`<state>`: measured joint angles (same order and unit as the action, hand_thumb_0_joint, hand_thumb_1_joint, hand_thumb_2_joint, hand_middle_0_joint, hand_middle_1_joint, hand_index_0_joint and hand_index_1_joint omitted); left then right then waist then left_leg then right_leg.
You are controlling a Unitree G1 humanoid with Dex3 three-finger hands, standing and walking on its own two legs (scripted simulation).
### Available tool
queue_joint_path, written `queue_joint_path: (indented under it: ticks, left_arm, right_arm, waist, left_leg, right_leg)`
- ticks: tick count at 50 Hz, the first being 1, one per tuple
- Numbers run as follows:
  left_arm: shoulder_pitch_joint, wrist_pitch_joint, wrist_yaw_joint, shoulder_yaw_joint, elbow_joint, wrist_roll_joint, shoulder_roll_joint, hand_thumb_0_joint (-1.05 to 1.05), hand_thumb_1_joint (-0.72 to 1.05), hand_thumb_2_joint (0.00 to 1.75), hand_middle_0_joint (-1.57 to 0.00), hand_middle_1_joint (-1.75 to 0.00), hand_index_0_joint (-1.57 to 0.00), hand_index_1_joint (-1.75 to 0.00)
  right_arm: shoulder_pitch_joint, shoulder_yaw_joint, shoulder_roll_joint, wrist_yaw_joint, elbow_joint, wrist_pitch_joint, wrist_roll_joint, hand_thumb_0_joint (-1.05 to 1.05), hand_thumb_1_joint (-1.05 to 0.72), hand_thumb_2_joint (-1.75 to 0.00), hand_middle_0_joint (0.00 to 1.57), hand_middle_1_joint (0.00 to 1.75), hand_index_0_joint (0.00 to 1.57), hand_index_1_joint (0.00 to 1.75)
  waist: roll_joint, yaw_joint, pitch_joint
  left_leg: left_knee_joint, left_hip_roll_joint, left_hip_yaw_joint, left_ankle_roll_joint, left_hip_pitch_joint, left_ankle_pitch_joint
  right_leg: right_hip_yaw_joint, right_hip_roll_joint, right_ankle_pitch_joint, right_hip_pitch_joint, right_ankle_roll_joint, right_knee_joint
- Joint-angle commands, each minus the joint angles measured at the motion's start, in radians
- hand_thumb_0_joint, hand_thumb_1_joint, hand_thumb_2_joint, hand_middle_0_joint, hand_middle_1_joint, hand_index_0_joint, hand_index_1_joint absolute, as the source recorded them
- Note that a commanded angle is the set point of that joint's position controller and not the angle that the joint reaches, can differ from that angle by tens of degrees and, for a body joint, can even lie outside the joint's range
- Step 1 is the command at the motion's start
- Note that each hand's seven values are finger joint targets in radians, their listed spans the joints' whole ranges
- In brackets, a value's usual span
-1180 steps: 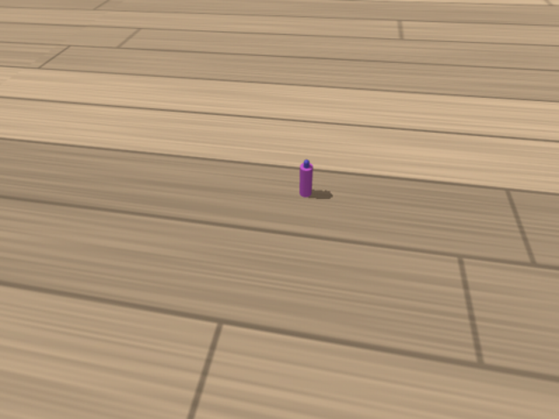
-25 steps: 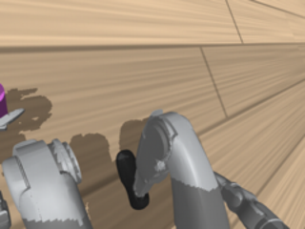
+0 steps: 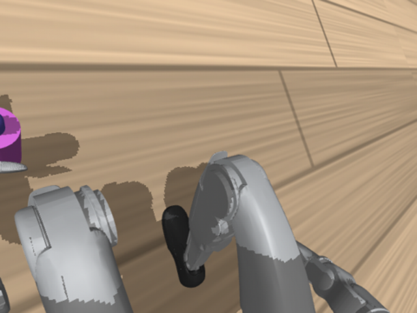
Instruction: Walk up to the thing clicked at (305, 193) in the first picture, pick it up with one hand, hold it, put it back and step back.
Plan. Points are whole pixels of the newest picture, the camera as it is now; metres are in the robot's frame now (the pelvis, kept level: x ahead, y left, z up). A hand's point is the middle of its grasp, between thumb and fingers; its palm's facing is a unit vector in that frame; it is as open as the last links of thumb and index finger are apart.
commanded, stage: withdraw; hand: left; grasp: from the side
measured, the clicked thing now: out of the picture +0.42 +0.24 -0.18
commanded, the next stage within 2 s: rise in 0.06 s
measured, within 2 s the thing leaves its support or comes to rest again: neither
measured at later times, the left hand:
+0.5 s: hand out of the picture +0.36 +0.38 -0.02, palm faces +0.24 -0.89 -0.39, open 17.3 cm
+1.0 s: hand out of the picture +0.27 +0.28 +0.19, palm faces +0.29 -0.88 -0.38, open 17.1 cm
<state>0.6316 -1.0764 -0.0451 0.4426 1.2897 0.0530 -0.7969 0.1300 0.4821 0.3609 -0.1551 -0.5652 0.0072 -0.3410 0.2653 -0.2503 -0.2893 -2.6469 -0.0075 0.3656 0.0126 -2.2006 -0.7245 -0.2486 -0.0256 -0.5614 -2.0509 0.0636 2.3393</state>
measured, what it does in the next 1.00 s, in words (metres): rises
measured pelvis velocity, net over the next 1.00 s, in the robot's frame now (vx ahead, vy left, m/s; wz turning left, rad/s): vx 0.06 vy -0.02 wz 0.24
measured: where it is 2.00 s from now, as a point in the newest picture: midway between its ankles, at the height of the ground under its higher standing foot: (139, 291)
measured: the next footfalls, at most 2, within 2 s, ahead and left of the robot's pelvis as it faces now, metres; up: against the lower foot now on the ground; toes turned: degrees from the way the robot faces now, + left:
none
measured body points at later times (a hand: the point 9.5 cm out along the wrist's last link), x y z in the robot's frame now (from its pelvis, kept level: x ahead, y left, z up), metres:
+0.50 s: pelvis +0.01 -0.01 +0.07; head +0.19 +0.12 +0.47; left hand +0.34 +0.42 +0.01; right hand +0.20 -0.23 -0.03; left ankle +0.08 +0.11 -0.26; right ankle +0.16 -0.13 -0.26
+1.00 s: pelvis +0.06 -0.02 +0.29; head +0.19 +0.04 +0.72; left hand +0.26 +0.32 +0.21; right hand +0.30 -0.23 +0.19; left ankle +0.08 +0.11 -0.26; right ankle +0.16 -0.13 -0.26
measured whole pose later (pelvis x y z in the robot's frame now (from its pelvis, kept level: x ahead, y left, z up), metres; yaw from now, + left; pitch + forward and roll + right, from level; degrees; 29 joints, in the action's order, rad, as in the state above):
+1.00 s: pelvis +0.06 -0.02 +0.29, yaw +14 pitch +26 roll -3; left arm -0.01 0.06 0.10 0.15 0.39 -0.02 -0.35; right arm -0.13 0.00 0.24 0.09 -0.50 0.06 0.05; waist 0.00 -0.06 0.17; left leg -1.60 -0.05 0.05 -0.02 -1.42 -0.64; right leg -0.06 0.03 -0.59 -1.42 0.01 1.54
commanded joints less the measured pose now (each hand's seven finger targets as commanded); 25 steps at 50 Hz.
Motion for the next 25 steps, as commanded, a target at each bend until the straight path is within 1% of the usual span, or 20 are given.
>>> queue_joint_path:
  ticks: [1, 3, 4, 5, 6, 7, 8, 9, 10, 11, 12, 14, 15, 16, 17, 18, 19, 21, 24, 25]
  left_arm:
    - [0.212, 0.008, -0.052, 0.001, -0.307, 0.022, -0.187, 0.0, -0.45, 0.11, -0.13, -0.05, -0.11, -0.06]
    - [0.191, 0.069, -0.094, -0.036, -0.326, 0.029, -0.143, 0.0, -0.45, 0.11, -0.14, -0.06, -0.12, -0.07]
    - [0.175, 0.101, -0.113, -0.056, -0.304, 0.033, -0.11, 0.0, -0.48, 0.1, -0.14, -0.06, -0.12, -0.07]
    - [0.184, 0.127, -0.133, -0.08, -0.305, 0.046, -0.077, 0.0, -0.51, 0.1, -0.14, -0.07, -0.13, -0.08]
    - [0.197, 0.15, -0.148, -0.1, -0.319, 0.056, -0.052, 0.0, -0.51, 0.09, -0.1, -0.05, -0.1, -0.06]
    - [0.208, 0.169, -0.161, -0.107, -0.321, 0.065, -0.046, 0.0, -0.55, 0.07, -0.1, -0.05, -0.1, -0.05]
    - [0.196, 0.189, -0.173, -0.118, -0.315, 0.071, -0.02, 0.0, -0.56, 0.06, -0.07, -0.04, -0.07, -0.04]
    - [0.216, 0.201, -0.184, -0.116, -0.343, 0.075, -0.018, 0.0, -0.51, 0.1, -0.05, 0.0, -0.03, -0.03]
    - [0.143, 0.26, -0.128, -0.053, -0.292, -0.077, -0.148, 0.0, -0.59, 0.09, -0.08, -0.05, -0.06, -0.06]
    - [0.207, 0.286, -0.125, -0.093, -0.362, -0.069, -0.092, 0.0, -0.59, 0.09, -0.08, -0.06, -0.06, -0.07]
    - [0.258, 0.305, -0.118, -0.111, -0.423, -0.08, -0.076, 0.0, -0.59, 0.11, -0.08, -0.06, -0.06, -0.08]
    - [0.216, 0.369, -0.096, -0.065, -0.473, -0.101, -0.128, 0.0, -0.61, 0.1, -0.09, -0.07, -0.07, -0.09]
    - [0.233, 0.402, -0.081, -0.028, -0.505, -0.113, -0.179, 0.0, -0.61, 0.11, -0.1, -0.08, -0.08, -0.1]
    - [0.194, 0.433, -0.071, 0.005, -0.503, -0.126, -0.214, 0.0, -0.61, 0.11, -0.1, -0.08, -0.08, -0.1]
    - [0.212, 0.459, -0.067, -0.004, -0.536, -0.137, -0.213, 0.0, -0.53, 0.13, -0.08, -0.09, -0.07, -0.09]
    - [0.233, 0.483, -0.063, -0.023, -0.572, -0.137, -0.18, 0.0, -0.52, 0.08, -0.06, -0.07, -0.06, -0.07]
    - [0.175, 0.514, -0.052, 0.015, -0.573, -0.144, -0.2, 0.0, -0.54, 0.06, -0.06, -0.06, -0.06, -0.06]
    - [0.101, 0.577, -0.043, -0.009, -0.586, -0.15, -0.143, 0.0, -0.52, 0.08, -0.06, -0.07, -0.06, -0.07]
    - [0.013, 0.671, -0.033, -0.082, -0.661, -0.143, 0.002, 0.0, -0.52, 0.08, -0.06, -0.07, -0.06, -0.07]
    - [-0.04, 0.703, -0.027, -0.102, -0.649, -0.142, 0.037, 0.0, -0.51, 0.08, -0.06, -0.07, -0.06, -0.07]
  right_arm:
    - [-0.074, -0.185, 0.361, 0.034, 0.014, 0.027, 0.035, 0.0, -0.9, -0.9, 0.2, 0.3, 0.2, 0.3]
    - [-0.097, -0.217, 0.356, 0.043, 0.006, 0.034, 0.065, 0.0, -0.9, -0.9, 0.2, 0.3, 0.2, 0.3]
    - [-0.104, -0.228, 0.353, 0.045, 0.005, 0.034, 0.077, 0.0, -0.9, -0.9, 0.2, 0.3, 0.2, 0.3]
    - [-0.118, -0.238, 0.353, 0.047, 0.004, 0.035, 0.089, 0.0, -0.89, -0.9, 0.2, 0.3, 0.2, 0.3]
    - [-0.132, -0.248, 0.344, 0.047, 0.0, 0.035, 0.102, 0.0, -0.89, -0.9, 0.2, 0.3, 0.2, 0.3]
    - [-0.136, -0.257, 0.34, 0.049, 0.001, 0.033, 0.115, 0.0, -0.88, -0.9, 0.2, 0.3, 0.2, 0.3]
    - [-0.135, -0.266, 0.331, 0.049, 0.004, 0.03, 0.126, 0.0, -0.87, -0.9, 0.2, 0.3, 0.2, 0.3]
    - [-0.148, -0.276, 0.328, 0.049, 0.002, 0.027, 0.133, 0.0, -0.85, -0.9, 0.2, 0.3, 0.2, 0.3]
    - [-0.183, -0.311, 0.26, 0.051, -0.022, 0.046, 0.161, 0.0, -0.93, -0.93, 0.2, 0.3, 0.2, 0.3]
    - [-0.17, -0.328, 0.265, 0.055, 0.012, 0.053, 0.177, 0.0, -0.95, -0.92, 0.2, 0.3, 0.2, 0.3]
    - [-0.195, -0.347, 0.266, 0.055, 0.009, 0.062, 0.189, 0.0, -0.94, -0.92, 0.2, 0.3, 0.2, 0.3]
    - [-0.219, -0.38, 0.246, 0.061, 0.006, 0.08, 0.217, 0.0, -0.97, -0.93, 0.2, 0.3, 0.2, 0.3]
    - [-0.236, -0.391, 0.236, 0.066, 0.009, 0.088, 0.232, 0.0, -0.99, -0.93, 0.2, 0.3, 0.2, 0.3]
    - [-0.247, -0.406, 0.226, 0.072, 0.007, 0.097, 0.243, 0.0, -1.0, -0.94, 0.2, 0.3, 0.2, 0.3]
    - [-0.261, -0.416, 0.214, 0.077, 0.005, 0.106, 0.249, 0.0, -0.92, -0.9, 0.2, 0.3, 0.2, 0.3]
    - [-0.273, -0.43, 0.202, 0.082, 0.005, 0.113, 0.258, 0.0, -0.9, -0.9, 0.2, 0.3, 0.2, 0.3]
    - [-0.282, -0.443, 0.194, 0.088, 0.009, 0.119, 0.269, 0.0, -0.9, -0.9, 0.2, 0.3, 0.2, 0.3]
    - [-0.29, -0.469, 0.179, 0.099, 0.024, 0.128, 0.288, 0.0, -0.9, -0.9, 0.2, 0.3, 0.2, 0.3]
    - [-0.306, -0.516, 0.152, 0.11, 0.056, 0.13, 0.32, 0.0, -0.89, -0.9, 0.2, 0.3, 0.2, 0.3]
    - [-0.309, -0.522, 0.145, 0.114, 0.061, 0.13, 0.327, 0.0, -0.89, -0.9, 0.2, 0.3, 0.2, 0.3]
  waist:
    - [-0.728, -0.057, 0.724]
    - [-0.716, -0.051, 0.691]
    - [-0.693, -0.055, 0.677]
    - [-0.66, -0.07, 0.665]
    - [-0.628, -0.069, 0.656]
    - [-0.595, -0.059, 0.635]
    - [-0.56, -0.051, 0.626]
    - [-0.559, -0.044, 0.635]
    - [-0.622, 0.06, 0.742]
    - [-0.656, 0.037, 0.771]
    - [-0.695, 0.03, 0.791]
    - [-0.702, 0.08, 0.861]
    - [-0.707, 0.096, 0.897]
    - [-0.698, 0.113, 0.912]
    - [-0.696, 0.106, 0.926]
    - [-0.682, 0.104, 0.941]
    - [-0.667, 0.127, 0.954]
    - [-0.646, 0.142, 0.951]
    - [-0.563, 0.147, 1.021]
    - [-0.518, 0.14, 1.006]
  left_leg:
    - [0.438, -0.049, -0.121, -0.054, 0.477, 0.191]
    - [0.461, -0.048, -0.121, -0.052, 0.461, 0.176]
    - [0.466, -0.049, -0.117, -0.05, 0.453, 0.163]
    - [0.461, -0.047, -0.117, -0.044, 0.43, 0.14]
    - [0.46, -0.042, -0.124, -0.036, 0.401, 0.116]
    - [0.465, -0.037, -0.125, -0.028, 0.355, 0.075]
    - [0.468, -0.033, -0.129, -0.02, 0.33, 0.041]
    - [0.475, -0.032, -0.128, -0.02, 0.337, 0.029]
    - [0.537, -0.036, -0.158, -0.026, 0.445, 0.062]
    - [0.576, -0.045, -0.143, -0.032, 0.475, 0.028]
    - [0.609, -0.046, -0.139, -0.036, 0.5, 0.011]
    - [0.633, -0.038, -0.171, -0.029, 0.511, 0.02]
    - [0.643, -0.037, -0.18, -0.025, 0.511, 0.03]
    - [0.64, -0.032, -0.197, -0.023, 0.508, 0.064]
    - [0.637, -0.029, -0.213, -0.019, 0.509, 0.101]
    - [0.645, -0.027, -0.222, -0.016, 0.505, 0.109]
    - [0.659, -0.027, -0.226, -0.017, 0.53, 0.138]
    - [0.71, -0.025, -0.228, -0.016, 0.547, 0.128]
    - [0.781, -0.02, -0.234, -0.01, 0.601, 0.097]
    - [0.794, -0.018, -0.241, -0.004, 0.594, 0.085]
  right_leg:
    - [-0.053, -0.033, 0.172, 0.26, -0.085, -0.126]
    - [-0.046, -0.027, 0.156, 0.2, -0.087, -0.127]
    - [-0.047, -0.026, 0.144, 0.168, -0.088, -0.131]
    - [-0.047, -0.025, 0.134, 0.157, -0.087, -0.139]
    - [-0.041, -0.022, 0.121, 0.155, -0.087, -0.149]
    - [-0.039, -0.021, 0.092, 0.142, -0.087, -0.153]
    - [-0.036, -0.018, 0.067, 0.133, -0.085, -0.163]
    - [-0.032, -0.015, 0.055, 0.128, -0.085, -0.164]
    - [-0.005, -0.011, 0.033, 0.138, -0.089, -0.199]
    - [0.0, -0.008, 0.004, 0.099, -0.091, -0.195]
    - [0.004, -0.002, -0.001, 0.083, -0.093, -0.19]
    - [0.03, 0.0, -0.004, 0.108, -0.098, -0.216]
    - [0.045, -0.001, -0.005, 0.119, -0.101, -0.218]
    - [0.058, 0.0, 0.013, 0.124, -0.104, -0.227]
    - [0.071, 0.0, 0.036, 0.138, -0.106, -0.238]
    - [0.083, 0.001, 0.037, 0.141, -0.109, -0.247]
    - [0.09, 0.005, 0.049, 0.139, -0.109, -0.259]
    - [0.102, 0.011, 0.032, 0.135, -0.111, -0.284]
    - [0.125, 0.016, 0.007, 0.177, -0.11, -0.362]
    - [0.129, 0.016, -0.002, 0.211, -0.106, -0.401]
